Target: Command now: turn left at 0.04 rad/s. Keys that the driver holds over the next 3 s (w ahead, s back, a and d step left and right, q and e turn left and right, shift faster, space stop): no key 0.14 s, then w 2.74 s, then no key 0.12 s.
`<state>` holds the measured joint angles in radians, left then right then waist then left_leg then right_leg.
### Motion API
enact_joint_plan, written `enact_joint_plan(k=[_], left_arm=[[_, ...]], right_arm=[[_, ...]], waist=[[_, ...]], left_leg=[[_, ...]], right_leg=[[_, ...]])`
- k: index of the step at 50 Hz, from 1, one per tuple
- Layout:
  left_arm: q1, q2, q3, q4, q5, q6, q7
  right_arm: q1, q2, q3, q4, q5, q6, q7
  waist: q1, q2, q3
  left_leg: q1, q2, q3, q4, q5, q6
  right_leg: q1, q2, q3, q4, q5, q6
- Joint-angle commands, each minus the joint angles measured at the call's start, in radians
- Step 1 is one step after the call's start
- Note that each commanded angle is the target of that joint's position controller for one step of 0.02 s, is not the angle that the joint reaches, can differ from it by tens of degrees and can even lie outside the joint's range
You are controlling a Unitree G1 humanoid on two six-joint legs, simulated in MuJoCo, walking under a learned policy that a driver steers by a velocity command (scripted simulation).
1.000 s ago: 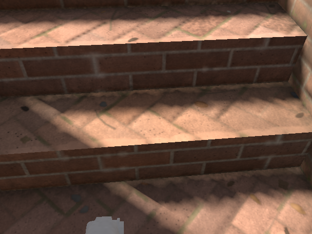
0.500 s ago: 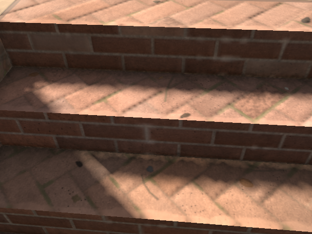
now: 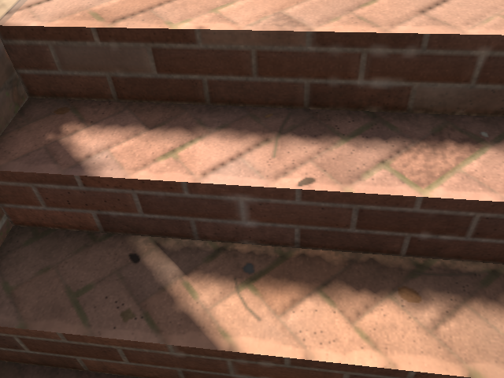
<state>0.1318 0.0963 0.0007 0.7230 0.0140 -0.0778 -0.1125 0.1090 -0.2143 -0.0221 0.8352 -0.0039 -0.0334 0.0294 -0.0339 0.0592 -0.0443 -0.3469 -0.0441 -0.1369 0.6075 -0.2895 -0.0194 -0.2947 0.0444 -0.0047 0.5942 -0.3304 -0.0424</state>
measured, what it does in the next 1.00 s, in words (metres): climbs: right foot 0.19 m higher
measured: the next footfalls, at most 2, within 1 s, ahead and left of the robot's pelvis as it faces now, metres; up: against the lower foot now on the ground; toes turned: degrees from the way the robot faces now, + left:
right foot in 0.78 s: +0.30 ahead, -0.09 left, +0.19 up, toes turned -2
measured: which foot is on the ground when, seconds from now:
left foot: down 0.00-0.78, up 0.80-1.00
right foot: down 0.00-0.48, up 0.50-0.76, down 0.78-1.00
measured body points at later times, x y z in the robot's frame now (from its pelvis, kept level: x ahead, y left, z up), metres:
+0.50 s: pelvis +0.08 +0.04 +0.00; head +0.07 +0.03 +0.45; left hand +0.14 +0.28 -0.13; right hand +0.17 -0.22 -0.13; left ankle +0.02 +0.13 -0.73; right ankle -0.01 -0.09 -0.72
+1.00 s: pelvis +0.24 -0.03 +0.17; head +0.24 -0.04 +0.62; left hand +0.27 +0.22 +0.03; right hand +0.46 -0.23 +0.10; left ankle +0.26 +0.13 -0.29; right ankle +0.26 -0.09 -0.54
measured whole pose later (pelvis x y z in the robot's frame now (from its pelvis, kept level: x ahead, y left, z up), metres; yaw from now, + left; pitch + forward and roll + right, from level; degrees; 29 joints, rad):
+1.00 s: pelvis +0.24 -0.03 +0.17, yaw +1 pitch +2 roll +0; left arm 0.36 0.18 0.03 0.95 0.02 -0.08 0.02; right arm 0.08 -0.14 -0.02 0.62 -0.05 -0.07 -0.01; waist -0.03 0.03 -0.05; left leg -1.05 -0.10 -0.15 1.99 -0.03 0.10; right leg -0.45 0.05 -0.10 0.77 -0.37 -0.10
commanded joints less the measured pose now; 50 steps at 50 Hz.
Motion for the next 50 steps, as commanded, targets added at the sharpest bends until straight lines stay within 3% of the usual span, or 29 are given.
enact_joint_plan(k=[1,7,8,10,12,18,19,20,21,24,26,27,28,30,32,34,35,36,37,38,39,40,41,42,43,44,46,48,50], left_arm=[[-0.033,0.104,0.038,-0.093,0.003,-0.008,0.015],[-0.001,0.091,0.041,-0.105,-0.002,-0.001,0.011],[0.016,0.056,0.025,-0.086,-0.003,0.003,-0.001],[0.072,0.082,0.032,-0.054,0.011,0.013,-0.008],[0.099,0.151,0.06,-0.035,0.035,0.017,0.012],[0.131,0.173,0.064,0.015,0.043,0.008,0.067],[0.038,0.178,0.06,-0.042,-0.038,-0.008,0.137],[0.156,0.166,0.054,0.027,0.04,0.008,0.1],[0.147,0.176,0.063,0.022,0.054,0.013,0.086],[0.151,0.175,0.068,0.051,0.054,0.004,0.04],[0.113,0.147,0.055,0.07,0.049,-0.009,0.026],[-0.139,0.16,0.067,-0.078,-0.043,-0.037,0.115],[-0.218,0.101,0.04,-0.138,-0.022,-0.042,0.148],[-0.342,0.041,-0.006,-0.273,0.022,-0.038,0.17],[-0.391,0.033,-0.033,-0.368,0.03,-0.028,0.157],[-0.423,0.039,-0.06,-0.463,0.043,0.0,0.14],[-0.299,0.037,-0.08,-0.428,0.021,0.019,0.127],[-0.16,0.066,-0.062,-0.369,-0.004,0.027,0.141],[0.12,0.124,-0.021,-0.272,-0.012,0.051,0.157],[0.327,0.158,0.005,-0.2,-0.011,0.068,0.165],[0.354,0.231,0.034,-0.148,0.027,0.07,0.158],[0.362,0.372,0.075,-0.099,0.044,0.076,0.186],[0.253,0.332,0.081,-0.107,0.02,0.088,0.195],[0.127,0.279,0.07,-0.09,0.012,0.075,0.181],[0.098,0.22,0.057,-0.003,0.011,0.058,0.179],[0.078,0.159,0.043,0.049,0.023,0.035,0.173],[0.07,0.025,0.01,0.125,0.023,0.001,0.146],[0.126,0.026,0.013,0.173,0.003,-0.029,0.126],[0.114,0.08,0.021,0.174,-0.004,-0.053,0.118]], right_arm=[[-0.081,-0.044,-0.001,-0.094,0.003,-0.023,0.002],[-0.071,-0.052,0.007,-0.111,0.002,-0.02,0.01],[-0.024,-0.035,0.014,-0.081,0.006,-0.015,0.021],[-0.001,-0.052,0.011,-0.054,-0.002,-0.001,0.03],[-0.012,-0.107,-0.01,-0.064,-0.01,0.0,0.018],[0.048,-0.055,-0.017,-0.07,-0.032,-0.017,-0.005],[0.054,-0.065,-0.022,-0.069,0.003,-0.042,-0.041],[0.105,-0.082,-0.029,-0.065,-0.031,-0.029,-0.019],[0.092,-0.093,-0.033,-0.063,-0.042,-0.023,-0.009],[0.262,-0.158,-0.061,0.003,-0.031,-0.015,-0.011],[0.567,-0.207,-0.078,0.091,-0.04,-0.002,-0.017],[0.472,-0.2,-0.087,0.048,-0.039,-0.045,-0.055],[0.433,-0.203,-0.086,0.057,-0.058,-0.061,-0.062],[0.462,-0.104,-0.06,0.108,-0.064,-0.072,-0.064],[0.411,-0.045,-0.031,0.124,-0.045,-0.085,-0.058],[0.35,-0.085,-0.021,0.143,0.0,-0.062,-0.067],[0.181,-0.087,-0.009,0.075,0.04,-0.04,-0.078],[0.243,-0.136,-0.015,0.048,0.086,-0.062,-0.078],[0.21,-0.261,-0.05,0.037,0.086,-0.101,-0.066],[0.151,-0.37,-0.098,0.031,0.098,-0.111,-0.055],[0.171,-0.341,-0.107,0.016,0.075,-0.119,-0.04],[0.195,-0.196,-0.085,-0.04,0.042,-0.121,0.003],[0.186,-0.137,-0.075,-0.053,-0.05,-0.117,0.018],[0.125,-0.036,-0.056,-0.141,-0.08,-0.104,0.023],[0.071,0.026,-0.027,-0.177,-0.093,-0.088,0.018],[0.068,0.091,-0.002,-0.209,-0.09,-0.077,0.003],[0.199,0.122,0.017,-0.175,-0.059,-0.035,-0.023],[0.146,0.142,0.032,-0.211,-0.044,-0.019,-0.045],[0.067,0.107,0.032,-0.233,-0.038,-0.008,-0.049]], waist=[[0.014,-0.087,-0.075],[0.018,-0.07,-0.081],[0.008,-0.061,-0.066],[0.02,-0.06,0.002],[0.028,-0.065,0.03],[0.014,-0.117,0.034],[0.046,-0.179,0.079],[0.009,-0.029,-0.059],[0.008,-0.029,0.025],[-0.048,0.029,-0.008],[-0.17,0.173,-0.006],[-0.152,0.074,0.111],[-0.128,0.07,0.098],[-0.089,0.018,0.091],[-0.029,-0.004,0.139],[0.046,-0.045,0.188],[0.123,-0.1,0.112],[0.129,-0.046,-0.04],[0.262,0.079,-0.231],[0.369,0.096,-0.384],[0.347,-0.032,-0.451],[0.29,-0.535,-0.431],[0.24,-0.466,-0.521],[0.141,-0.311,-0.341],[0.078,-0.105,-0.052],[0.03,-0.097,0.08],[-0.067,-0.062,0.136],[-0.07,-0.066,0.154],[-0.07,-0.007,0.152]], left_leg=[[-0.153,0.053,-0.026,-0.052,0.132,0.04],[-0.101,0.051,-0.037,-0.077,0.166,0.062],[-0.071,0.06,-0.048,-0.116,0.111,0.059],[-0.077,0.054,-0.055,-0.169,-0.047,0.074],[-0.082,0.044,-0.059,-0.183,-0.213,0.112],[-0.011,0.032,-0.025,-0.125,-0.147,0.187],[0.025,0.049,-0.006,-0.134,0.089,0.158],[0.125,0.032,-0.023,-0.12,-0.045,0.198],[0.069,0.042,-0.046,-0.145,-0.007,0.224],[0.256,0.144,-0.23,-0.215,0.306,0.355],[0.552,0.388,-0.56,-0.302,0.645,0.553],[0.615,0.386,-0.495,-0.297,0.821,0.508],[0.623,0.401,-0.419,-0.295,0.781,0.482],[0.587,0.372,-0.281,-0.324,0.451,0.348],[0.406,0.317,-0.15,-0.44,0.258,0.251],[0.122,0.253,-0.043,-0.681,0.229,0.212],[-0.185,0.18,0.087,-0.773,0.66,0.242],[-0.239,0.194,0.075,-0.621,1.342,0.27],[-0.103,0.259,0.073,-0.452,1.98,0.255],[0.097,0.271,0.074,-0.162,2.027,0.2],[0.118,0.229,0.033,0.129,1.738,0.169],[-0.17,-0.038,0.067,0.657,0.686,0.101],[-0.277,-0.16,-0.137,1.214,0.181,0.085],[-0.464,-0.122,-0.152,1.422,0.193,0.099],[-0.611,-0.077,-0.077,1.364,0.238,0.116],[-0.705,-0.076,-0.071,1.457,0.22,0.137],[-0.709,-0.066,-0.062,1.487,0.222,0.133],[-0.804,-0.039,-0.055,1.469,0.222,0.125],[-0.757,-0.017,0.039,1.308,0.29,0.098]], right_leg=[[0.22,-0.164,0.188,-0.089,0.355,-0.086],[0.176,-0.111,0.127,-0.068,0.305,-0.048],[0.148,-0.104,0.121,-0.084,0.209,-0.025],[0.115,-0.093,0.11,-0.126,0.01,-0.017],[0.092,-0.1,0.115,-0.136,-0.152,-0.049],[0.067,-0.191,0.217,-0.222,-0.175,-0.172],[0.082,-0.113,0.118,-0.221,0.019,-0.1],[0.075,-0.166,0.166,-0.177,-0.083,-0.14],[0.072,-0.16,0.155,-0.149,-0.046,-0.157],[-0.085,-0.055,0.026,0.14,0.155,-0.123],[-0.557,0.031,0.005,0.798,-0.165,-0.081],[-0.834,0.011,-0.068,1.173,-0.26,-0.023],[-1.017,-0.024,-0.001,1.507,-0.302,-0.026],[-1.22,-0.072,0.097,1.773,-0.438,-0.088],[-1.187,-0.089,0.073,1.647,-0.555,-0.116],[-0.925,-0.134,-0.049,1.22,-0.434,-0.109],[-0.391,-0.09,-0.131,0.839,-0.313,-0.12],[0.005,0.013,-0.151,0.809,-0.203,-0.093],[0.154,0.046,-0.187,0.873,-0.106,-0.074],[0.192,0.032,-0.092,0.623,-0.053,-0.085],[0.246,0.032,0.081,0.393,-0.13,-0.099],[0.333,-0.268,0.602,0.045,0.088,-0.269],[0.26,-0.325,0.879,-0.132,-0.03,-0.308],[0.093,-0.31,0.818,-0.162,-0.407,-0.257],[-0.065,-0.27,0.667,-0.144,-0.573,-0.193],[-0.185,-0.257,0.575,-0.139,-0.474,-0.164],[-0.274,-0.186,0.331,-0.147,-0.24,-0.097],[-0.251,-0.179,0.218,-0.182,-0.081,-0.103],[-0.326,-0.165,0.145,-0.236,-0.046,-0.108]])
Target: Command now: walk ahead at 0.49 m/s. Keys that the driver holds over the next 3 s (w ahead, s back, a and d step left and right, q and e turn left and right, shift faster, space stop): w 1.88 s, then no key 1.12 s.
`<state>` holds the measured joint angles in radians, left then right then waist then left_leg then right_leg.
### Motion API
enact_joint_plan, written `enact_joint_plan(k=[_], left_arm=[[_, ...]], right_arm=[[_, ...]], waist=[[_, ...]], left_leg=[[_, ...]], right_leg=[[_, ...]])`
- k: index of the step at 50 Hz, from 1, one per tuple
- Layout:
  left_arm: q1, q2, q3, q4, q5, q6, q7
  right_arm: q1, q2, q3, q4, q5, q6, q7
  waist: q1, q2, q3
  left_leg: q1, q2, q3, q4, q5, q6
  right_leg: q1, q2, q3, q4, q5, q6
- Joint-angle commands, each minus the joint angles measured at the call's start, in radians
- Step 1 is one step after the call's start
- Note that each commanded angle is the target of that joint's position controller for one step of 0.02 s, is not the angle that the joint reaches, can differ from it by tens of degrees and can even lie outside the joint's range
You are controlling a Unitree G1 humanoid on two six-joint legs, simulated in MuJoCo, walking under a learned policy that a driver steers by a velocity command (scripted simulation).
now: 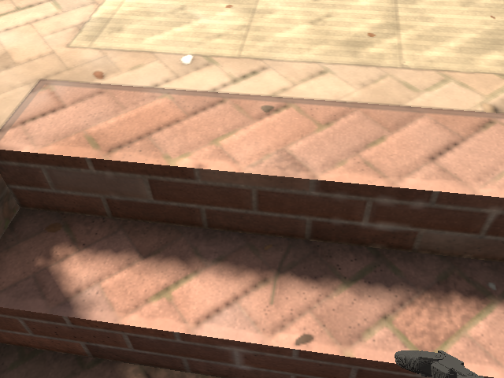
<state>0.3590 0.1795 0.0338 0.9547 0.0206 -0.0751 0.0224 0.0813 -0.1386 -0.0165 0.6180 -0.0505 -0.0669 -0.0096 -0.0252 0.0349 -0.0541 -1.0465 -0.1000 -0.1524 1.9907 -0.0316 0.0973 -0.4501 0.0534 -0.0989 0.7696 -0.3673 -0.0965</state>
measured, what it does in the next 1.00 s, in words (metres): climbs: left foot 0.19 m higher, then right foot 0.19 m higher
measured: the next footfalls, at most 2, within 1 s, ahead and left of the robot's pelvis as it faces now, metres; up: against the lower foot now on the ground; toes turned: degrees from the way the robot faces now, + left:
left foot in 0.34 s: +0.31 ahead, +0.12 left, +0.19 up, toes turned +4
right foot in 0.76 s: +0.54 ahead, -0.10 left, +0.38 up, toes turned -2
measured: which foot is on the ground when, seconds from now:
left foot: up 0.00-0.32, down 0.34-0.82, up 0.84-1.00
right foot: down 0.00-0.36, up 0.38-0.74, down 0.76-1.00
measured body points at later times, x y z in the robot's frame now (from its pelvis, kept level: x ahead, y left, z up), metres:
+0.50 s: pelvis +0.26 +0.03 +0.17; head +0.25 +0.02 +0.62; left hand +0.30 +0.28 +0.03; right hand +0.30 -0.20 +0.01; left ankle +0.27 +0.11 -0.52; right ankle +0.19 -0.12 -0.29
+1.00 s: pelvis +0.51 -0.01 +0.38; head +0.50 -0.02 +0.83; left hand +0.47 +0.22 +0.22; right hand +0.61 -0.25 +0.23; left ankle +0.52 +0.17 -0.10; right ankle +0.50 -0.10 -0.33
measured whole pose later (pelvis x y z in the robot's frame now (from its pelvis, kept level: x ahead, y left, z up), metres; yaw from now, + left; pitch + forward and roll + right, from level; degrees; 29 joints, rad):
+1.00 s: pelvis +0.51 -0.01 +0.38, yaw +0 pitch +7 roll -2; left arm 0.39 0.18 0.00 1.14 0.06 -0.02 -0.06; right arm 0.20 -0.24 -0.02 1.03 -0.05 -0.05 0.08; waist 0.04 0.05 -0.19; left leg -1.07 -0.07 -0.25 1.92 0.04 0.26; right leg -0.48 0.06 -0.07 0.78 -0.42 -0.06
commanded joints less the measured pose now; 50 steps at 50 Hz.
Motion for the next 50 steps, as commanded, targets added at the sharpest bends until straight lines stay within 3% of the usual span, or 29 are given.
enact_joint_plan(k=[1,4,5,6,7,9,10,11,12,14,15,16,17,18,19,20,21,23,26,27,31,34,38,39,41,42,43,47,50], left_arm=[[-0.1,0.073,-0.017,-0.051,0.097,-0.018,-0.081],[0.266,-0.006,-0.062,0.144,0.115,-0.001,-0.119],[0.125,0.085,-0.001,0.05,-0.026,-0.049,-0.053],[0.103,0.044,-0.027,0.053,-0.036,-0.069,-0.033],[0.2,-0.008,-0.065,0.128,0.133,-0.041,-0.107],[0.343,0.018,-0.062,0.194,0.133,-0.021,-0.132],[0.249,0.015,-0.026,0.108,-0.05,-0.046,-0.021],[0.268,0.022,-0.028,0.125,-0.082,-0.055,0.028],[0.283,0.051,-0.065,0.193,0.046,-0.02,-0.105],[0.233,0.146,-0.046,0.164,0.043,-0.043,-0.176],[0.221,0.169,0.015,0.078,-0.087,-0.063,-0.014],[0.277,0.213,0.008,0.119,-0.111,-0.085,0.019],[0.2,0.253,0.008,0.191,0.076,-0.04,-0.145],[0.204,0.162,0.008,0.111,0.122,-0.03,-0.2],[0.244,0.099,0.015,0.157,0.076,-0.005,-0.226],[0.064,0.063,0.044,-0.027,-0.008,-0.071,-0.106],[0.058,-0.029,-0.012,0.091,0.009,-0.019,-0.144],[-0.082,0.008,0.0,-0.014,0.034,0.016,-0.119],[-0.066,-0.06,-0.04,-0.068,0.029,0.059,-0.117],[-0.139,-0.066,-0.053,-0.089,0.011,0.057,-0.12],[-0.371,-0.02,-0.086,-0.195,-0.005,0.05,-0.111],[-0.615,0.035,-0.092,-0.278,-0.007,0.095,-0.105],[-0.437,0.069,-0.067,-0.277,0.032,0.131,-0.109],[-0.367,0.084,-0.057,-0.26,0.039,0.131,-0.1],[0.067,0.173,-0.026,-0.096,0.027,0.147,-0.076],[0.158,0.235,0.003,-0.06,0.083,0.143,-0.073],[0.165,0.222,-0.003,-0.021,0.06,0.104,-0.071],[-0.116,-0.084,-0.06,0.12,0.021,0.027,-0.082],[-0.108,-0.071,-0.054,0.12,0.052,0.018,-0.107]], right_arm=[[0.046,-0.101,0.032,0.026,0.068,0.07,0.066],[0.025,0.013,0.074,0.026,-0.006,0.082,0.075],[-0.084,0.151,0.079,-0.035,0.023,0.032,0.008],[-0.174,0.112,0.084,-0.068,0.019,0.022,-0.008],[-0.24,-0.049,0.074,-0.071,0.037,0.08,0.031],[-0.316,-0.011,0.078,-0.079,0.007,0.137,0.057],[-0.33,0.082,0.091,-0.119,0.007,0.093,0.03],[-0.359,0.115,0.111,-0.137,0.041,0.071,0.021],[-0.439,0.046,0.114,-0.127,-0.006,0.154,0.082],[-0.327,-0.012,0.087,-0.078,-0.005,0.18,0.12],[0.006,0.035,0.073,0.081,0.028,0.108,0.049],[0.093,0.037,0.073,0.124,0.088,0.062,0.02],[0.053,-0.084,0.059,0.074,0.0,0.131,0.058],[0.306,-0.22,0.013,0.197,0.013,0.142,0.055],[0.479,-0.283,-0.021,0.245,-0.033,0.153,0.067],[0.268,-0.226,-0.06,0.274,0.035,0.082,0.005],[0.304,-0.148,-0.008,0.34,-0.032,0.06,0.054],[0.196,0.012,0.027,0.434,0.0,0.013,0.096],[0.132,0.071,0.048,0.459,-0.019,-0.002,0.103],[0.187,0.055,0.046,0.471,-0.039,0.0,0.092],[0.259,-0.022,0.053,0.461,-0.113,-0.016,0.11],[0.309,-0.102,0.049,0.428,-0.045,0.006,0.152],[0.373,-0.298,-0.011,0.442,0.052,-0.071,0.152],[0.454,-0.268,-0.013,0.483,0.003,-0.067,0.164],[0.463,-0.182,-0.007,0.49,-0.065,-0.032,0.208],[0.327,-0.123,-0.023,0.526,-0.024,0.007,0.221],[0.302,-0.093,-0.022,0.503,0.025,0.0,0.196],[0.148,-0.021,0.013,0.397,-0.006,-0.002,0.085],[0.079,-0.014,0.031,0.363,0.008,0.018,0.086]], waist=[[-0.005,-0.088,-0.075],[0.038,-0.045,0.026],[0.02,-0.073,0.17],[0.029,0.011,0.197],[0.058,-0.045,-0.08],[0.09,-0.162,-0.018],[0.138,-0.042,0.122],[0.133,-0.084,0.163],[0.025,-0.303,-0.09],[-0.066,-0.238,-0.144],[-0.039,-0.072,-0.255],[-0.085,-0.149,-0.285],[-0.209,-0.386,-0.293],[-0.177,-0.014,-0.496],[-0.234,0.233,-0.424],[-0.084,0.015,-0.357],[-0.124,0.0,-0.019],[-0.001,-0.17,0.016],[0.136,-0.081,-0.01],[0.126,0.027,0.015],[0.1,-0.058,-0.001],[0.053,0.092,-0.028],[0.124,0.168,-0.143],[0.114,0.154,-0.243],[0.214,-0.09,-0.433],[0.302,-0.272,-0.223],[0.247,-0.268,-0.13],[0.016,-0.005,-0.05],[-0.025,-0.041,-0.004]], left_leg=[[-0.129,0.034,0.025,0.101,0.026,0.079],[-0.748,0.035,-0.107,0.469,-0.01,0.186],[-0.632,0.038,0.106,0.419,-0.228,0.062],[-0.537,0.093,0.172,0.272,-0.212,0.022],[-0.466,0.167,0.132,0.048,0.03,0.132],[-0.555,0.216,0.223,-0.032,0.068,0.133],[-0.395,0.156,0.385,-0.057,-0.163,0.008],[-0.204,0.199,0.357,-0.276,-0.252,0.0],[-0.076,0.174,0.365,-0.418,-0.436,0.103],[0.033,0.088,0.369,-0.474,-0.365,0.103],[0.332,-0.02,0.509,-0.625,-0.609,0.088],[0.514,-0.028,0.443,-0.799,-0.496,0.082],[0.539,0.018,0.209,-1.057,-0.25,0.101],[1.007,0.155,-0.168,-1.184,0.02,0.247],[1.032,0.355,-0.717,-1.558,-0.08,0.401],[0.971,0.384,-0.7,-1.576,-0.436,0.324],[0.773,0.346,-0.691,-1.588,-0.584,0.266],[0.742,0.33,-0.387,-1.548,-0.282,0.191],[0.691,0.244,0.0,-1.609,-0.104,0.121],[0.672,0.241,0.017,-1.654,-0.167,0.134],[0.481,0.188,0.146,-1.76,-0.303,0.089],[0.272,0.266,0.141,-2.032,-0.025,0.203],[1.05,0.413,0.13,-1.682,1.548,0.264],[1.095,0.381,0.191,-1.529,1.704,0.236],[0.584,0.23,0.083,-1.096,1.199,0.19],[0.259,0.046,0.014,-0.558,0.237,0.111],[0.037,0.008,-0.167,-0.17,0.191,0.112],[-0.207,0.02,-0.188,-0.061,0.099,0.191],[-0.299,0.084,0.012,0.023,-0.036,0.161]], right_leg=[[-0.081,-0.24,0.354,-0.496,0.037,-0.173],[0.351,-0.328,0.481,-0.432,-0.051,-0.174],[0.249,-0.266,0.322,-0.511,-0.181,-0.07],[0.117,-0.231,0.317,-0.559,-0.22,-0.053],[0.16,-0.259,0.324,-0.561,-0.119,-0.108],[0.201,-0.274,0.317,-0.625,0.016,-0.154],[0.202,-0.22,0.292,-0.742,0.001,-0.119],[0.138,-0.232,0.285,-0.848,0.168,-0.107],[0.098,-0.351,0.233,-0.777,0.646,-0.222],[0.28,-0.393,0.152,-0.603,1.709,-0.248],[0.491,-0.285,-0.006,-0.462,1.813,-0.14],[0.469,-0.304,0.06,-0.312,1.942,-0.128],[0.446,-0.369,0.162,-0.179,2.144,-0.179],[0.056,-0.218,0.214,0.192,1.75,-0.179],[-0.27,0.049,0.346,0.718,0.534,-0.084],[-0.329,0.043,0.289,1.174,0.25,-0.027],[-0.709,0.087,0.537,1.369,0.507,-0.087],[-0.823,0.067,0.509,1.413,0.459,-0.189],[-0.897,-0.023,0.326,1.446,0.314,-0.224],[-0.973,-0.02,0.258,1.653,0.184,-0.228],[-0.876,-0.098,0.112,1.324,0.39,-0.212],[-0.403,-0.116,-0.037,0.934,0.146,-0.109],[-0.403,0.064,-0.14,0.399,-0.076,-0.025],[-0.276,0.053,-0.095,0.375,0.041,-0.084],[0.277,-0.116,0.497,0.012,-0.059,-0.246],[0.174,-0.236,0.891,-0.34,-0.377,-0.305],[0.143,-0.278,0.998,-0.363,-0.47,-0.272],[0.104,-0.198,0.495,-0.272,-0.04,-0.124],[0.084,-0.197,0.281,-0.419,0.089,-0.13]])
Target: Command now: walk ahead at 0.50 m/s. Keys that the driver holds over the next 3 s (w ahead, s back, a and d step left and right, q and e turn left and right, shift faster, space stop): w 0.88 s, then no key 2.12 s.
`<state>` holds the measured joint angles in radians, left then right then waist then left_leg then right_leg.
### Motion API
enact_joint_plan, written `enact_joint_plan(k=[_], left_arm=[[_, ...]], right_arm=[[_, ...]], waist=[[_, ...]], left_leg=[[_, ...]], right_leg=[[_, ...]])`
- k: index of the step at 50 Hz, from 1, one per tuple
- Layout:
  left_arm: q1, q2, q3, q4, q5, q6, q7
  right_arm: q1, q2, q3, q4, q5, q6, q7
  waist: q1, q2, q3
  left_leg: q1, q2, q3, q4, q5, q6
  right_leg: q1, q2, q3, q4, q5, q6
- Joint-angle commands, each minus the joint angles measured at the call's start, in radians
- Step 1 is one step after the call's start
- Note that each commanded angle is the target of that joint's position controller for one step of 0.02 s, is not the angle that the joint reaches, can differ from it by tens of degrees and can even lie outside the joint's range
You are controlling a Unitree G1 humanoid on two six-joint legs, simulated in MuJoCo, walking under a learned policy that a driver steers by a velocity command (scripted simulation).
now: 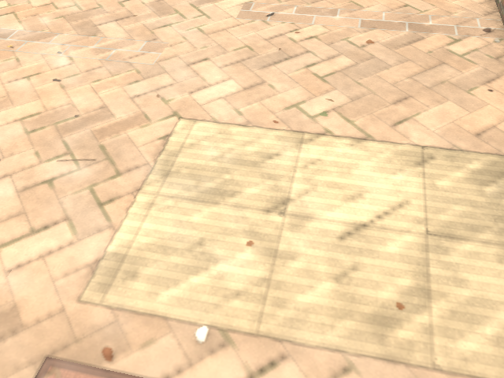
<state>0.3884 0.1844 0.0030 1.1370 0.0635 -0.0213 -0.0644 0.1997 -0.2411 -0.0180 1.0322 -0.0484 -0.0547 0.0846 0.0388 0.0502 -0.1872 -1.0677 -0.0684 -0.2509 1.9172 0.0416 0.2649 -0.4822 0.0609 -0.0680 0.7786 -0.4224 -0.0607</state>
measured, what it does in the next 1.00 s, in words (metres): climbs: left foot 0.19 m higher, then right foot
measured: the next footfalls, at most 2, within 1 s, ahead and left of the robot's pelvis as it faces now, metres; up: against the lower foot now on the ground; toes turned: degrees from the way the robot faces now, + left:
left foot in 0.26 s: +0.35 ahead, +0.13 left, +0.19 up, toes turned +4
right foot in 0.86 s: +0.66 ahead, -0.12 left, +0.19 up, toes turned -3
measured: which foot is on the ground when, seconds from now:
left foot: up 0.00-0.24, down 0.26-0.90, up 0.92-1.00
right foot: down 0.00-0.32, up 0.34-0.84, down 0.86-1.00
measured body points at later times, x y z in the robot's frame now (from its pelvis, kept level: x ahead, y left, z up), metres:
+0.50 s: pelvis +0.29 +0.05 +0.18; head +0.28 +0.05 +0.63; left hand +0.36 +0.30 +0.04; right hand +0.32 -0.18 +0.02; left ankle +0.31 +0.13 -0.51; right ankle +0.27 -0.14 -0.33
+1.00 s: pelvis +0.55 -0.03 +0.22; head +0.56 -0.03 +0.67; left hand +0.71 +0.21 +0.11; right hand +0.58 -0.26 +0.07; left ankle +0.40 +0.11 -0.41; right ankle +0.62 -0.12 -0.51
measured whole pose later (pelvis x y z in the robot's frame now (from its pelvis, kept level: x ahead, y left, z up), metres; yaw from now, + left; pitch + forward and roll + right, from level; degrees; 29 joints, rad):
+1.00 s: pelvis +0.55 -0.03 +0.22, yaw +1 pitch +4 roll +0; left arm 0.09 0.18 0.08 0.91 0.03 -0.11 0.01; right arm 0.32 -0.17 -0.05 1.00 -0.04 -0.11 0.04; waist -0.02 0.01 -0.07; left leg -0.36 0.02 -0.04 1.15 -0.43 0.04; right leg -0.39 0.01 -0.08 0.44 -0.12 -0.06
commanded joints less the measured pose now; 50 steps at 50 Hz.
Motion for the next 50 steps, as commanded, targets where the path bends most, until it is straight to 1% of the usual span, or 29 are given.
enact_joint_plan(k=[1,3,5,8,9,11,13,14,15,16,17,18,19,20,22,23,25,27,30,32,37,41,43,44,45,46,47,48,50], left_arm=[[-0.084,-0.055,-0.02,-0.039,0.029,-0.032,-0.019],[0.017,-0.07,-0.036,0.013,0.072,-0.035,-0.005],[0.087,-0.058,-0.047,0.04,0.108,-0.051,-0.006],[0.157,-0.004,-0.048,0.038,0.066,-0.065,-0.049],[0.114,0.027,-0.048,-0.012,0.009,-0.092,-0.056],[0.186,0.136,-0.029,-0.006,-0.03,-0.128,-0.057],[0.201,0.216,0.009,0.011,-0.013,-0.118,-0.063],[0.247,0.188,0.025,0.003,0.013,-0.119,-0.06],[0.298,0.145,0.021,-0.009,0.042,-0.116,-0.071],[0.226,0.059,0.012,-0.024,0.049,-0.098,-0.077],[0.143,0.02,0.026,-0.016,0.026,-0.079,-0.081],[0.106,0.028,0.038,-0.039,-0.01,-0.081,-0.066],[0.049,0.01,0.028,-0.078,-0.01,-0.094,-0.045],[-0.021,0.004,0.017,-0.122,-0.019,-0.096,-0.024],[-0.061,-0.015,-0.001,-0.164,-0.016,-0.076,0.006],[-0.074,-0.02,0.0,-0.162,-0.022,-0.068,0.009],[-0.101,0.015,0.014,-0.157,-0.002,-0.065,0.008],[-0.187,0.034,0.021,-0.186,0.01,-0.085,0.001],[-0.35,0.045,0.02,-0.257,0.009,-0.084,-0.004],[-0.371,0.011,0.013,-0.27,0.011,-0.074,0.001],[-0.485,0.033,0.037,-0.336,0.002,-0.025,0.003],[-0.563,0.061,0.063,-0.386,-0.028,-0.039,0.032],[-0.482,0.101,0.089,-0.366,-0.047,-0.068,0.052],[-0.357,0.133,0.101,-0.338,-0.038,-0.081,0.058],[-0.159,0.156,0.092,-0.291,-0.041,-0.084,0.053],[0.09,0.156,0.103,-0.199,-0.027,-0.079,0.062],[0.086,0.197,0.127,-0.169,-0.016,-0.087,0.077],[-0.012,0.199,0.135,-0.184,-0.025,-0.093,0.087],[-0.184,0.068,0.103,-0.221,-0.035,-0.087,0.084]], right_arm=[[-0.111,0.102,0.051,-0.078,0.015,0.009,-0.002],[-0.192,0.123,0.08,-0.134,0.018,0.005,-0.007],[-0.361,0.101,0.094,-0.238,0.022,0.007,-0.018],[-0.664,0.045,0.102,-0.4,0.01,0.077,-0.022],[-0.573,0.066,0.093,-0.379,-0.002,0.085,-0.004],[-0.519,0.024,0.077,-0.356,-0.013,0.094,0.015],[-0.368,0.046,0.076,-0.31,-0.021,0.078,0.023],[-0.2,0.006,0.059,-0.244,-0.012,0.073,0.014],[-0.066,-0.043,0.049,-0.206,0.021,0.076,0.004],[0.127,-0.102,0.023,-0.131,-0.009,0.076,-0.011],[0.251,-0.146,-0.002,-0.088,-0.036,0.052,-0.022],[0.203,-0.136,0.006,-0.065,-0.025,0.002,-0.038],[0.086,-0.101,0.002,-0.039,-0.008,-0.026,-0.041],[0.018,-0.04,0.008,-0.012,0.012,-0.036,-0.036],[-0.06,0.061,0.032,0.019,-0.014,-0.042,-0.029],[-0.095,0.086,0.03,0.006,-0.027,-0.049,-0.029],[-0.155,0.081,0.019,-0.051,-0.004,-0.072,-0.035],[-0.114,0.056,0.014,-0.076,-0.026,-0.088,-0.044],[0.109,0.024,0.003,-0.043,-0.044,-0.083,-0.053],[0.194,0.031,0.004,-0.037,-0.024,-0.084,-0.044],[0.215,-0.006,-0.007,-0.017,0.011,-0.098,-0.013],[0.244,-0.042,-0.038,0.012,0.028,-0.087,-0.027],[0.226,-0.049,-0.05,0.006,0.026,-0.075,-0.039],[0.291,0.022,-0.034,-0.01,0.015,-0.076,-0.055],[0.385,0.096,-0.002,-0.049,0.011,-0.092,-0.059],[0.257,0.042,-0.018,-0.063,0.012,-0.08,-0.038],[0.132,0.011,-0.044,-0.094,0.028,-0.064,-0.032],[0.099,-0.013,-0.058,-0.09,0.031,-0.068,-0.042],[0.104,0.064,-0.042,-0.09,-0.012,-0.071,-0.058]], waist=[[-0.064,-0.108,0.148],[-0.058,-0.121,0.169],[-0.034,-0.021,0.169],[0.003,-0.148,0.147],[-0.061,-0.234,0.134],[-0.078,-0.225,0.089],[-0.119,-0.28,-0.004],[-0.118,-0.198,-0.157],[-0.13,-0.055,-0.254],[-0.225,0.102,-0.263],[-0.268,0.231,-0.156],[-0.204,0.157,-0.056],[-0.129,0.079,0.052],[-0.086,-0.026,0.062],[0.023,-0.147,0.044],[0.052,-0.125,0.067],[0.083,-0.037,0.083],[0.053,-0.047,0.085],[-0.048,-0.006,0.08],[-0.07,0.0,0.089],[-0.062,0.037,0.194],[-0.074,0.031,0.181],[-0.037,0.009,0.094],[-0.042,-0.06,-0.097],[-0.005,-0.289,-0.309],[0.108,-0.321,-0.269],[0.119,-0.216,-0.086],[0.073,-0.174,0.041],[-0.034,-0.083,0.054]], left_leg=[[-0.32,0.06,0.17,0.284,-0.195,0.004],[-0.468,0.076,0.169,0.442,-0.225,0.045],[-0.47,0.141,0.239,0.112,-0.165,0.064],[0.085,0.196,0.363,-0.324,-0.219,-0.015],[0.255,0.128,0.449,-0.314,-0.282,-0.063],[0.156,0.039,0.499,-0.527,-0.492,-0.098],[0.176,0.009,0.451,-0.688,-0.488,-0.065],[0.475,0.032,0.313,-0.684,-0.252,-0.02],[0.784,0.093,0.032,-0.867,-0.427,0.036],[0.982,0.17,-0.223,-1.138,-0.609,0.066],[0.857,0.293,-0.606,-1.444,-0.789,0.124],[0.724,0.291,-0.609,-1.474,-0.923,0.041],[0.643,0.283,-0.482,-1.438,-0.828,0.013],[0.648,0.292,-0.378,-1.415,-0.615,-0.009],[0.615,0.298,-0.181,-1.415,-0.227,-0.076],[0.568,0.273,-0.087,-1.437,-0.162,-0.107],[0.553,0.204,0.099,-1.523,-0.172,-0.122],[0.52,0.162,0.193,-1.572,-0.111,-0.128],[0.777,0.213,0.185,-1.607,0.071,-0.059],[0.841,0.235,0.189,-1.626,0.171,-0.022],[0.923,0.301,0.193,-1.705,0.148,-0.022],[1.191,0.35,0.178,-1.625,0.349,-0.051],[1.144,0.278,0.234,-1.495,0.496,-0.115],[0.997,0.198,0.281,-1.329,0.338,-0.177],[0.613,0.058,0.285,-1.073,-0.081,-0.258],[0.416,-0.038,0.251,-0.862,-0.623,-0.28],[0.322,0.027,0.168,-0.669,-0.561,-0.233],[0.315,0.089,0.161,-0.6,-0.493,-0.214],[0.453,0.161,0.157,-0.623,-0.424,-0.201]], right_leg=[[0.079,-0.22,0.261,-0.481,0.141,-0.205],[0.118,-0.236,0.266,-0.493,0.114,-0.189],[0.16,-0.224,0.179,-0.559,0.12,-0.147],[-0.174,-0.259,0.131,-0.851,0.235,-0.168],[-0.194,-0.274,0.109,-0.816,0.607,-0.206],[0.224,-0.314,0.075,-0.654,1.288,-0.215],[0.559,-0.344,0.035,-0.466,1.784,-0.174],[0.441,-0.298,0.049,-0.296,1.786,-0.12],[0.143,-0.224,0.128,-0.112,1.619,-0.122],[-0.097,-0.105,0.189,0.128,1.054,-0.125],[-0.263,0.021,0.303,0.783,0.447,-0.066],[-0.378,0.019,0.438,1.089,0.501,-0.074],[-0.471,0.021,0.418,1.19,0.49,-0.08],[-0.545,0.023,0.407,1.225,0.46,-0.104],[-0.57,-0.035,0.357,1.112,0.502,-0.114],[-0.56,-0.068,0.335,1.079,0.487,-0.103],[-0.509,-0.105,0.259,0.971,0.4,-0.076],[-0.451,-0.122,0.195,0.829,0.467,-0.061],[-0.577,-0.174,0.128,0.568,0.52,-0.008],[-0.518,-0.192,0.102,0.362,0.588,0.026],[-0.304,-0.162,0.066,-0.017,0.548,0.026],[-0.219,-0.112,0.023,-0.265,0.345,-0.006],[0.08,-0.062,-0.014,-0.317,0.451,-0.064],[0.458,-0.132,0.04,-0.181,0.657,-0.16],[0.934,-0.335,0.365,-0.27,0.602,-0.342],[1.001,-0.432,0.613,-0.456,0.558,-0.351],[0.835,-0.404,0.542,-0.489,0.508,-0.246],[0.627,-0.386,0.419,-0.492,0.581,-0.208],[0.366,-0.356,0.272,-0.518,0.841,-0.206]])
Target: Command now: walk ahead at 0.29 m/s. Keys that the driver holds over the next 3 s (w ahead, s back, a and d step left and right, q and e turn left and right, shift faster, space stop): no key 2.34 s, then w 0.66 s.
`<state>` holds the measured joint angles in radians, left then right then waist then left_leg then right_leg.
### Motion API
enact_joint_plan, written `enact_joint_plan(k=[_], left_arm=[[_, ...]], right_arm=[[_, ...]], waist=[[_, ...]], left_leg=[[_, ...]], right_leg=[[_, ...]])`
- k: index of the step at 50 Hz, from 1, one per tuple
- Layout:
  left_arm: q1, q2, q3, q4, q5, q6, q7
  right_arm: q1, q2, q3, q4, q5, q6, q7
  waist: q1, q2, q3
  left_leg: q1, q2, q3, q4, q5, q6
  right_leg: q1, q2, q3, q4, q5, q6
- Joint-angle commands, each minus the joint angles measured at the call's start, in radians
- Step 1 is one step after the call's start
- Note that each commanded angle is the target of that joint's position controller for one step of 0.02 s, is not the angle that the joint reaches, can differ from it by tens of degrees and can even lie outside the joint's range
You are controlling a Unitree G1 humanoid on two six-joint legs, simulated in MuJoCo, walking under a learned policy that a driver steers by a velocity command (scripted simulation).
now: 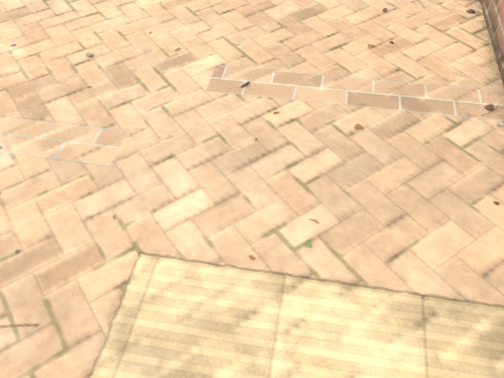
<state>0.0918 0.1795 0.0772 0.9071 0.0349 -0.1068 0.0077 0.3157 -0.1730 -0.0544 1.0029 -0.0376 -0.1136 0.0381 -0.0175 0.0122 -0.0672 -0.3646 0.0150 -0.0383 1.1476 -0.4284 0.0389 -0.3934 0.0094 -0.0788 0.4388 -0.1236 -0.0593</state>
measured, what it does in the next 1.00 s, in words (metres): walks ahead: left foot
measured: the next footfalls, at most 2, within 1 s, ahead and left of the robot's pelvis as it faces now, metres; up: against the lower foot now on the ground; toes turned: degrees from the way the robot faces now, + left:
left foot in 0.30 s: +0.20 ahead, +0.13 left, +0.00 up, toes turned +1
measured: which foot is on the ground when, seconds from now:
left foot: up 0.00-0.28, down 0.30-1.00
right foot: down 0.00-1.00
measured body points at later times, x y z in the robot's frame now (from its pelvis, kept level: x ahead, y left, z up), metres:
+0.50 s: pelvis +0.10 +0.02 -0.01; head +0.12 +0.03 +0.44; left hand +0.16 +0.25 -0.16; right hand +0.22 -0.22 -0.14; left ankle +0.16 +0.13 -0.74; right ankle +0.06 -0.09 -0.74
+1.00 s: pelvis +0.11 +0.02 -0.01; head +0.11 +0.02 +0.44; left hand +0.11 +0.25 -0.17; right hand +0.20 -0.22 -0.15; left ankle +0.16 +0.13 -0.74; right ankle +0.06 -0.09 -0.74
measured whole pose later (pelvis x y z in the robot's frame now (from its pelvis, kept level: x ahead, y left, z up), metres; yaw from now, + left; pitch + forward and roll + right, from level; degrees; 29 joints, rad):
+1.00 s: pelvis +0.11 +0.02 -0.01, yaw +0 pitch -1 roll -1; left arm 0.29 0.14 0.03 1.09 0.01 -0.02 0.05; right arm 0.13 -0.17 -0.07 1.03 0.00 0.01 -0.05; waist 0.01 0.01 0.04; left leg -0.33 0.01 0.02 0.55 -0.20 0.02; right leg -0.16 -0.01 -0.07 0.54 -0.36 -0.01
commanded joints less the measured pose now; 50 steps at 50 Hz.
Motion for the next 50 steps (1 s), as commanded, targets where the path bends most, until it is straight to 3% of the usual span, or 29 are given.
enact_joint_plan(k=[1,2,3,4,5,6,8,11,14,15,16,17,18,20,22,26,29,35,50], left_arm=[[0.065,0.032,0.017,-0.009,-0.01,0.001,0.005],[0.041,0.01,0.01,-0.021,-0.009,0.0,-0.001],[0.026,0.019,0.013,-0.033,-0.008,-0.003,-0.005],[0.033,0.064,-0.002,-0.013,-0.015,0.001,0.004],[0.038,0.078,-0.002,-0.011,-0.019,0.005,0.011],[0.04,0.104,0.0,-0.012,-0.017,0.013,0.018],[0.081,0.149,0.01,-0.004,-0.013,0.028,0.022],[0.108,0.129,0.004,0.013,-0.023,0.032,0.017],[0.11,0.092,-0.009,0.026,-0.041,0.039,0.02],[0.152,0.073,-0.014,0.037,-0.035,0.038,0.021],[0.219,0.052,-0.016,0.047,-0.018,0.037,0.021],[0.311,0.025,-0.019,0.073,-0.016,0.04,0.024],[0.284,0.028,-0.022,0.076,-0.019,0.052,0.031],[0.197,0.066,-0.012,0.06,-0.02,0.077,0.038],[0.199,0.062,-0.013,0.068,-0.015,0.087,0.039],[0.195,0.062,-0.013,0.087,-0.024,0.079,0.035],[0.194,0.057,-0.013,0.098,-0.027,0.082,0.035],[0.213,0.051,-0.018,0.124,-0.027,0.091,0.044],[0.256,0.039,-0.032,0.164,-0.026,0.084,0.047]], right_arm=[[-0.018,0.04,0.007,-0.07,-0.027,-0.006,-0.011],[-0.021,0.047,0.005,-0.072,-0.017,0.0,-0.005],[-0.018,0.026,-0.004,-0.067,-0.006,0.002,0.004],[-0.042,-0.068,-0.036,-0.097,0.085,0.025,-0.057],[-0.069,-0.055,-0.027,-0.113,0.076,0.036,-0.083],[-0.08,-0.031,-0.016,-0.119,0.057,0.04,-0.094],[-0.108,-0.033,-0.013,-0.122,0.044,0.05,-0.099],[-0.134,-0.068,-0.021,-0.123,0.047,0.072,-0.091],[-0.147,-0.09,-0.029,-0.121,0.024,0.075,-0.086],[-0.132,-0.123,-0.037,-0.118,0.014,0.073,-0.088],[-0.125,-0.162,-0.042,-0.12,0.011,0.074,-0.092],[-0.148,-0.159,-0.039,-0.118,0.02,0.081,-0.094],[-0.165,-0.107,-0.034,-0.115,0.032,0.086,-0.087],[-0.216,-0.086,-0.029,-0.122,0.033,0.088,-0.084],[-0.218,-0.1,-0.034,-0.118,0.034,0.08,-0.085],[-0.184,-0.096,-0.036,-0.092,0.038,0.077,-0.088],[-0.183,-0.095,-0.037,-0.082,0.038,0.084,-0.088],[-0.194,-0.087,-0.035,-0.063,0.039,0.1,-0.086],[-0.194,-0.085,-0.027,-0.009,0.038,0.116,-0.087]], waist=[[-0.012,-0.023,-0.079],[-0.029,-0.028,-0.089],[-0.036,-0.035,-0.096],[-0.054,-0.025,-0.035],[-0.05,-0.043,-0.027],[-0.045,-0.058,-0.024],[-0.021,-0.099,-0.037],[-0.003,-0.092,-0.043],[-0.015,-0.056,-0.021],[-0.003,-0.014,-0.027],[0.05,0.059,-0.047],[0.097,0.174,-0.063],[0.071,0.19,-0.061],[0.06,0.116,0.013],[0.056,0.076,0.023],[0.036,0.025,0.004],[0.032,0.001,0.008],[0.03,-0.008,0.046],[0.021,-0.006,0.107]], left_leg=[[-0.207,0.095,-0.042,0.109,0.032,0.002],[-0.196,0.095,-0.029,0.085,0.032,-0.023],[-0.184,0.093,-0.013,0.052,0.06,-0.048],[-0.208,0.099,-0.014,-0.027,0.114,-0.05],[-0.195,0.109,-0.012,-0.136,0.166,-0.06],[-0.143,0.103,-0.001,-0.243,0.214,-0.065],[-0.073,0.075,0.028,-0.35,0.284,-0.072],[-0.025,0.069,0.014,-0.457,0.332,-0.057],[0.07,0.049,0.025,-0.653,0.405,-0.018],[0.135,0.086,-0.012,-0.691,0.569,-0.002],[0.222,0.144,-0.06,-0.666,0.729,0.025],[0.263,0.195,-0.105,-0.665,0.673,0.095],[0.184,0.18,-0.127,-0.709,0.429,0.108],[0.069,0.123,-0.099,-0.733,0.252,0.068],[0.069,0.095,-0.061,-0.702,0.303,0.046],[0.148,0.075,-0.03,-0.637,0.487,0.047],[0.166,0.069,-0.022,-0.622,0.51,0.052],[0.161,0.056,-0.008,-0.634,0.449,0.042],[0.161,0.036,0.006,-0.675,0.31,0.02]], right_leg=[[0.224,-0.286,0.238,-0.19,0.623,-0.204],[0.206,-0.262,0.194,-0.197,0.668,-0.203],[0.184,-0.235,0.147,-0.201,0.682,-0.205],[0.168,-0.232,0.134,-0.177,0.639,-0.174],[0.126,-0.222,0.114,-0.177,0.627,-0.163],[0.089,-0.209,0.093,-0.177,0.609,-0.158],[0.071,-0.203,0.09,-0.18,0.576,-0.159],[0.108,-0.215,0.117,-0.168,0.422,-0.158],[0.117,-0.17,0.125,-0.086,0.209,-0.105],[0.105,-0.127,0.114,-0.039,0.112,-0.066],[0.051,-0.057,0.075,0.018,-0.032,-0.029],[0.001,-0.015,0.047,0.027,-0.194,0.006],[0.061,-0.014,0.031,0.033,-0.195,0.023],[0.097,-0.018,0.026,0.025,-0.178,0.03],[0.112,-0.031,0.037,0.008,-0.155,0.026],[0.115,-0.043,0.043,0.012,-0.076,0.025],[0.118,-0.045,0.042,0.019,-0.061,0.03],[0.112,-0.051,0.043,0.011,-0.097,0.036],[0.083,-0.056,0.048,-0.037,-0.196,0.033]])
Over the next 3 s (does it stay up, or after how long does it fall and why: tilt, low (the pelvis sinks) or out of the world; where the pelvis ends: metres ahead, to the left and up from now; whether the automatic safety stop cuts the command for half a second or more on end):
stays up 0.34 0.04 0.00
